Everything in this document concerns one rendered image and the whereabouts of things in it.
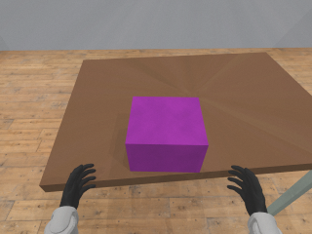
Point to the carton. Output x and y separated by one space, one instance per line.
166 134

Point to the table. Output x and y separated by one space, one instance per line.
256 116

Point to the robot left hand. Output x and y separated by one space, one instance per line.
73 189

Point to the left robot forearm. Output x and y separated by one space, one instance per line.
64 220

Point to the right robot forearm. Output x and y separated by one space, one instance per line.
263 223

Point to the robot right hand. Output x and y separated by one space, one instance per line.
251 191

